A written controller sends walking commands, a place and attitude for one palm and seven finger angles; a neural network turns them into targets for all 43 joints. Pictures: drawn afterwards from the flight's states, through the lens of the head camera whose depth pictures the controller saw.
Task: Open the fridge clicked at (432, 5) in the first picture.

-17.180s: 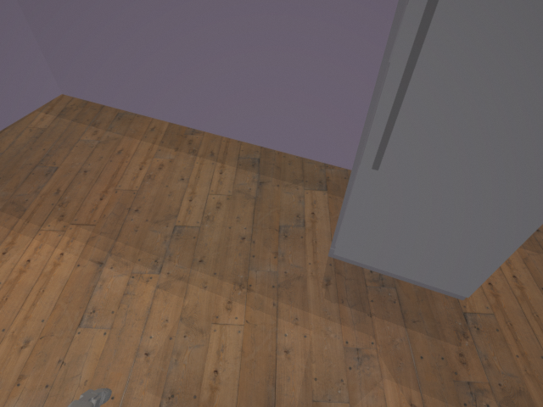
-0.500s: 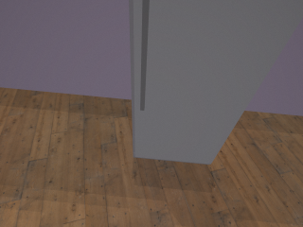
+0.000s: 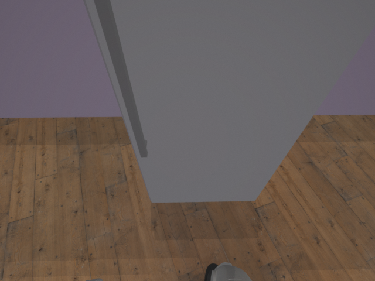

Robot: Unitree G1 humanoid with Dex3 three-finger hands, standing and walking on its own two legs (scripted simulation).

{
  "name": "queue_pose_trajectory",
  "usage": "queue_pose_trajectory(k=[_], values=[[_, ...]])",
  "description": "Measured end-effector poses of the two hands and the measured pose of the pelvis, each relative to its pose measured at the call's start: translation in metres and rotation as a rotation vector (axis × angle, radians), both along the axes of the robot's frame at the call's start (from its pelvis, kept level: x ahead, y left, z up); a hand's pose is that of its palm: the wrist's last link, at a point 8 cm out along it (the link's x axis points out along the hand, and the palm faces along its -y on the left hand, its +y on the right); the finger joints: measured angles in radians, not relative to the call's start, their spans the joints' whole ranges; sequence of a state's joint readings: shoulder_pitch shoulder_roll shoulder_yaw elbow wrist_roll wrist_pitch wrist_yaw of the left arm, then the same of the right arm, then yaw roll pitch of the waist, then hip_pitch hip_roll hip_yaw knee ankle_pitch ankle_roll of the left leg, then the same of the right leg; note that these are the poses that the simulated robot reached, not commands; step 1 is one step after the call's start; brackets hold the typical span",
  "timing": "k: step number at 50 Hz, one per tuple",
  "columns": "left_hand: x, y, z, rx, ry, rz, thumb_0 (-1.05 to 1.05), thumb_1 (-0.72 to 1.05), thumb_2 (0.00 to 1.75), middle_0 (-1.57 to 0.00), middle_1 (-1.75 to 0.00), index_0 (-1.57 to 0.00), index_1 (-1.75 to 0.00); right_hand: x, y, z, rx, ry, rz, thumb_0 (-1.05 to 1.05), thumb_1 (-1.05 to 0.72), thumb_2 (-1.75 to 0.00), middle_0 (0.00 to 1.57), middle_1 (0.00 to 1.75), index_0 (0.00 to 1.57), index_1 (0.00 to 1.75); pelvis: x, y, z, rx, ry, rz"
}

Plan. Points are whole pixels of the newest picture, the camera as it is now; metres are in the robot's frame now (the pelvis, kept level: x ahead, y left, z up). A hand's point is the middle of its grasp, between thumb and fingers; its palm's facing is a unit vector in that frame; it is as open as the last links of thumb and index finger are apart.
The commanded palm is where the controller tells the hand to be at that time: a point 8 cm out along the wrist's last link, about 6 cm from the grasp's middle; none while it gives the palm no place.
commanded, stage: come to a stop and stand still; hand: left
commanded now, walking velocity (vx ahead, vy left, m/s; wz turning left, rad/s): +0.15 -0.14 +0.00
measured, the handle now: (130, 92) +0.49 +0.14 +0.11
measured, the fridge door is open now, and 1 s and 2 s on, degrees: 0 0 0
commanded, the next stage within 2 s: none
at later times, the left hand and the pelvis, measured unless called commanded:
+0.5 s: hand out of the picture +0.07 +0.18 -0.17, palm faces +0.12 -0.98 -0.17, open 7.3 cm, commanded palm none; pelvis +0.04 +0.00 +0.01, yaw +1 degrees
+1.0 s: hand out of the picture -0.02 +0.14 -0.16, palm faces +0.04 -0.99 -0.16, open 7.4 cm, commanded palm none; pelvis -0.01 -0.03 +0.02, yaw +0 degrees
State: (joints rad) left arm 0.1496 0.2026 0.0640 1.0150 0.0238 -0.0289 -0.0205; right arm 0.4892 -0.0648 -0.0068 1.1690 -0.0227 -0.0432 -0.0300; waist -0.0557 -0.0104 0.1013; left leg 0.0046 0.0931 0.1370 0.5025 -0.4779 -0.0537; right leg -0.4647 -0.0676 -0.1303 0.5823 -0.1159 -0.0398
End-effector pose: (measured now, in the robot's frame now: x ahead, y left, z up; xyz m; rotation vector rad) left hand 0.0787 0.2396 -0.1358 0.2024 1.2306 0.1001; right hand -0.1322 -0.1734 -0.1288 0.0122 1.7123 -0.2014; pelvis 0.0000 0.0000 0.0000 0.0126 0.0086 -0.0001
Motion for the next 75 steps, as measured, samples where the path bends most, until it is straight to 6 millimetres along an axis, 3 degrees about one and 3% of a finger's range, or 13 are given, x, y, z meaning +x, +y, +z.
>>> queue_pose_trajectory(k=[4, 10, 16, 21, 26, 33, 46, 52, 57, 61, 66, 71, 75], values=[[0.030, -0.023, -0.003, -0.007, -0.058, 0.035, 0.01, 0.92, 0.90, -0.20, -0.30, -0.19, -0.29, 0.050, -0.037, -0.013, -0.029, -0.030, 0.035, 0.00, -0.91, -0.90, 0.20, 0.30, 0.20, 0.30, 0.022, -0.016, -0.005, -0.022, -0.019, 0.019], [0.041, -0.039, 0.003, -0.013, -0.053, 0.088, -0.01, 0.96, 0.90, -0.20, -0.30, -0.20, -0.30, 0.169, -0.078, -0.003, -0.119, -0.260, 0.129, 0.00, -0.91, -0.90, 0.20, 0.30, 0.20, 0.30, 0.044, -0.027, 0.008, -0.031, -0.008, 0.035], [0.030, -0.033, -0.003, -0.031, -0.019, 0.125, -0.01, 0.95, 0.90, -0.21, -0.30, -0.20, -0.30, 0.255, -0.077, 0.005, -0.145, -0.435, 0.208, 0.00, -0.91, -0.90, 0.20, 0.30, 0.20, 0.30, 0.051, -0.020, 0.008, -0.038, -0.011, 0.035], [0.005, -0.017, -0.014, -0.049, 0.042, 0.165, 0.00, 0.93, 0.90, -0.21, -0.30, -0.20, -0.30, 0.283, -0.056, 0.013, -0.146, -0.513, 0.247, 0.00, -0.91, -0.90, 0.20, 0.30, 0.20, 0.30, 0.049, -0.007, 0.005, -0.025, -0.027, 0.043], [-0.023, -0.004, -0.006, -0.037, 0.118, 0.170, 0.00, 0.92, 0.90, -0.20, -0.30, -0.20, -0.30, 0.278, -0.039, 0.020, -0.137, -0.533, 0.244, 0.00, -0.92, -0.90, 0.20, 0.30, 0.20, 0.30, 0.042, 0.004, 0.013, -0.029, -0.026, 0.016], [-0.058, 0.002, 0.003, -0.010, 0.185, 0.153, 0.01, 0.91, 0.90, -0.20, -0.30, -0.20, -0.29, 0.249, -0.038, 0.021, -0.130, -0.521, 0.207, -0.01, -0.92, -0.90, 0.20, 0.30, 0.20, 0.30, 0.025, 0.007, 0.018, -0.024, -0.003, -0.007], [-0.095, -0.042, 0.012, -0.013, 0.154, 0.106, 0.01, 0.91, 0.90, -0.20, -0.30, -0.20, -0.29, 0.127, -0.076, 0.000, -0.094, -0.329, 0.105, 0.00, -0.93, -0.90, 0.20, 0.30, 0.20, 0.30, -0.009, -0.019, 0.018, -0.011, -0.027, -0.002], [-0.106, -0.061, 0.000, -0.060, 0.164, 0.099, 0.01, 0.91, 0.90, -0.20, -0.30, -0.20, -0.30, 0.079, -0.076, 0.002, -0.096, -0.240, 0.076, 0.00, -0.92, -0.90, 0.20, 0.30, 0.20, 0.30, -0.013, -0.028, 0.017, -0.021, -0.060, 0.000], [-0.115, -0.072, -0.003, -0.089, 0.188, 0.100, 0.01, 0.91, 0.90, -0.20, -0.30, -0.20, -0.30, 0.054, -0.068, 0.005, -0.083, -0.176, 0.063, 0.00, -0.91, -0.90, 0.20, 0.30, 0.20, 0.30, -0.017, -0.031, 0.018, -0.023, -0.050, 0.005], [-0.127, -0.075, -0.001, -0.092, 0.218, 0.115, 0.00, 0.91, 0.90, -0.20, -0.30, -0.20, -0.30, 0.047, -0.060, 0.005, -0.062, -0.148, 0.060, 0.00, -0.91, -0.90, 0.20, 0.30, 0.20, 0.30, -0.018, -0.031, 0.018, -0.023, -0.036, 0.006], [-0.142, -0.074, 0.002, -0.080, 0.266, 0.134, 0.00, 0.91, 0.90, -0.20, -0.30, -0.20, -0.30, 0.056, -0.052, 0.003, -0.042, -0.159, 0.057, 0.00, -0.91, -0.90, 0.20, 0.30, 0.20, 0.30, -0.014, -0.031, 0.018, -0.020, -0.027, 0.003], [-0.141, -0.061, 0.003, -0.040, 0.251, 0.117, 0.01, 0.91, 0.90, -0.20, -0.30, -0.20, -0.30, 0.088, -0.057, -0.004, -0.053, -0.257, 0.094, 0.00, -0.91, -0.90, 0.20, 0.30, 0.20, 0.30, -0.012, -0.027, 0.012, -0.041, -0.020, 0.022], [-0.123, -0.047, -0.001, -0.015, 0.195, 0.123, 0.01, 0.91, 0.90, -0.20, -0.30, -0.20, -0.30, 0.118, -0.066, -0.005, -0.094, -0.327, 0.122, 0.01, -0.92, -0.90, 0.20, 0.30, 0.20, 0.30, -0.005, -0.022, 0.008, -0.042, -0.026, 0.022]])
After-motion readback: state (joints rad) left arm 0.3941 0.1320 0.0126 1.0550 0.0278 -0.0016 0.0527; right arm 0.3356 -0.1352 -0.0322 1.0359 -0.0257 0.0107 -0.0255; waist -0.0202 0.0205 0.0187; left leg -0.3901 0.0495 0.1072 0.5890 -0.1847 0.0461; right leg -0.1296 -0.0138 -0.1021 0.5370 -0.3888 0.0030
